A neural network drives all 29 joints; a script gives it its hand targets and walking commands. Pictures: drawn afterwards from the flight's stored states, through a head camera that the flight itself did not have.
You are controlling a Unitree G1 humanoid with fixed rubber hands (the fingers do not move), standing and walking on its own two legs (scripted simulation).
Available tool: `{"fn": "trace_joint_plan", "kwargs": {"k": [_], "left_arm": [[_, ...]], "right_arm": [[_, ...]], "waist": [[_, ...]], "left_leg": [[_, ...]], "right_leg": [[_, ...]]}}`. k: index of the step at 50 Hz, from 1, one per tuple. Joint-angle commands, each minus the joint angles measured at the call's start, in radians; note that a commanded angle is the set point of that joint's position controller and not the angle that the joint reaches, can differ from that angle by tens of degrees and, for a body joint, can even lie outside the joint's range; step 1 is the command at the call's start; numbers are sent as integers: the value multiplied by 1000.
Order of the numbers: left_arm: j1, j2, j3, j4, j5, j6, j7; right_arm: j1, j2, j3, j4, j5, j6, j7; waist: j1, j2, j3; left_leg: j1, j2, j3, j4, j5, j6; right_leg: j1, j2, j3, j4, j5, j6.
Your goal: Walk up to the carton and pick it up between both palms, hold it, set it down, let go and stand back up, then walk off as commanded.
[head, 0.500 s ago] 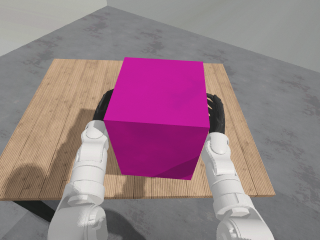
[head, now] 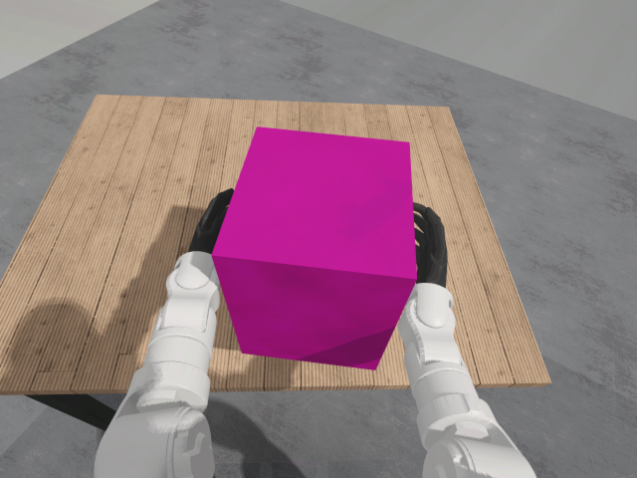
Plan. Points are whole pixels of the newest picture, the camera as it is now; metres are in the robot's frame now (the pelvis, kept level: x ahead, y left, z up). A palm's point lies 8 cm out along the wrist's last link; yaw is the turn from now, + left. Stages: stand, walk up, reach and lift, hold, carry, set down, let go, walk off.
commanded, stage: set down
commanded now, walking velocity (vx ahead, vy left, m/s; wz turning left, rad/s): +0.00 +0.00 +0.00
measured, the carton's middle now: (319, 255) +0.39 -0.03 +0.02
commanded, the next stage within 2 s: none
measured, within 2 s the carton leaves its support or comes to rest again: rests again in 2.00 s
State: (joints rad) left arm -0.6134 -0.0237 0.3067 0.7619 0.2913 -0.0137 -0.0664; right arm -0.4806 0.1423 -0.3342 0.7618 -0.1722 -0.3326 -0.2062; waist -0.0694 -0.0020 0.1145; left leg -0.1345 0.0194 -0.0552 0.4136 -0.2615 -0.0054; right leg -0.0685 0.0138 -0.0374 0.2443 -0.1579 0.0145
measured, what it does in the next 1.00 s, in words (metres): stands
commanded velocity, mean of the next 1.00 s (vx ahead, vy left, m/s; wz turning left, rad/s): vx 0.00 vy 0.00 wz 0.00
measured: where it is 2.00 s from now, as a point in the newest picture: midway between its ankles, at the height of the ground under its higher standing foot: outside the picture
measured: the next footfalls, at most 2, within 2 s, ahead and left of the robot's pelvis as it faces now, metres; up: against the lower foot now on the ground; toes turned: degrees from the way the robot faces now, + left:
none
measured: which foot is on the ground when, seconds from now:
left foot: down 0.00-1.00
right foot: down 0.00-1.00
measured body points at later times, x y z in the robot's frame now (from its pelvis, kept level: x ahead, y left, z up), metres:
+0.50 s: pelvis +0.02 -0.01 +0.00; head +0.13 +0.01 +0.43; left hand +0.43 +0.10 -0.02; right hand +0.36 -0.19 -0.01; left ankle -0.02 +0.11 -0.75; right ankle -0.02 -0.13 -0.75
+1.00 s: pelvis +0.01 -0.01 -0.01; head +0.17 +0.00 +0.41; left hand +0.42 +0.09 -0.05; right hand +0.35 -0.20 -0.04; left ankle -0.02 +0.11 -0.75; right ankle -0.02 -0.13 -0.75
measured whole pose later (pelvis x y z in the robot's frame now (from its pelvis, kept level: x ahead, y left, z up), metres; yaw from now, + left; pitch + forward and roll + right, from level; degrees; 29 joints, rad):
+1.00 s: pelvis +0.01 -0.01 -0.01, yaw -1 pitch +22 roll -2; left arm -0.62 -0.02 0.32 0.97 0.29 -0.47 -0.02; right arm -0.48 0.13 -0.44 0.98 -0.21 -0.74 -0.20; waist -0.07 0.00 -0.04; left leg -0.57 0.03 -0.05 0.41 -0.22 -0.02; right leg -0.52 0.02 -0.04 0.28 -0.14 0.00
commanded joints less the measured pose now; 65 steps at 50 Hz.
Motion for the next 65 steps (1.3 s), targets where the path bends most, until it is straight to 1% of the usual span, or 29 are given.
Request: {"fn": "trace_joint_plan", "kwargs": {"k": [1, 14, 25, 29, 32, 35, 37, 40, 44, 46, 49, 57, 61, 65], "left_arm": [[-531, -538, -247, 79, 63, -106, -141], [-529, -535, -262, 196, 75, -258, -101], [-481, -540, -273, 248, 82, -384, -67], [-454, -542, -270, 269, 88, -427, -56], [-437, -542, -266, 287, 94, -456, -50], [-425, -540, -262, 305, 99, -484, -44], [-408, -540, -255, 329, 107, -497, -43], [-391, -536, -243, 344, 118, -504, -43], [-391, -523, -236, 346, 119, -505, -41], [-393, -518, -229, 359, 121, -505, -42], [-406, -508, -214, 383, 127, -506, -46], [-438, -488, -162, 441, 156, -519, -50], [-445, -467, -138, 458, 167, -522, -47], [-451, -419, -109, 467, 173, -524, -37]], "right_arm": [[-532, 511, 201, 81, -202, -87, 103], [-519, 531, 174, 237, -252, -235, 106], [-469, 529, 176, 308, -278, -335, 113], [-443, 529, 178, 333, -288, -363, 114], [-422, 537, 185, 345, -296, -381, 113], [-399, 556, 201, 346, -306, -397, 112], [-387, 557, 207, 359, -309, -402, 112], [-381, 540, 201, 378, -306, -401, 114], [-387, 501, 171, 412, -299, -395, 117], [-391, 493, 158, 419, -303, -393, 118], [-403, 492, 140, 422, -310, -392, 116], [-429, 507, 96, 451, -339, -394, 113], [-432, 496, 71, 471, -349, -394, 112], [-437, 447, 39, 481, -350, -397, 109]], "waist": [[-101, -10, -582], [-77, 30, -721], [-58, 75, -852], [-52, 85, -887], [-47, 86, -906], [-40, 78, -923], [-31, 76, -921], [-30, 84, -916], [-38, 110, -913], [-41, 109, -904], [-44, 95, -894], [-38, 63, -874], [-38, 58, -870], [-35, 56, -878]], "left_leg": [[-4, -16, 109, -60, 475, -61], [9, 7, 100, 27, 680, -82], [16, 22, 82, 100, 880, -110], [-10, 23, 78, 114, 914, -117], [-65, 18, 80, 111, 904, -116], [-171, 6, 86, 89, 851, -108], [-227, -1, 88, 73, 807, -100], [-216, -2, 83, 72, 792, -100], [-104, 9, 72, 111, 845, -114], [-99, 8, 75, 116, 831, -114], [-132, 1, 81, 111, 774, -106], [-229, -12, 94, 90, 642, -86], [-248, -13, 97, 86, 613, -82], [-255, -12, 101, 89, 603, -79]], "right_leg": [[126, 31, -91, 53, 457, 41], [3, 34, -88, 77, 540, 18], [-107, 45, -82, 101, 658, -1], [-130, 45, -76, 111, 707, -6], [-119, 35, -66, 123, 764, -8], [-67, 15, -48, 143, 854, -6], [-46, 5, -39, 154, 880, -4], [-78, 13, -42, 155, 843, -4], [-200, 45, -64, 138, 715, -14], [-219, 48, -66, 133, 683, -17], [-209, 43, -63, 138, 675, -13], [-168, 25, -51, 154, 669, -2], [-161, 21, -50, 156, 660, -1], [-162, 19, -52, 159, 654, -1]]}}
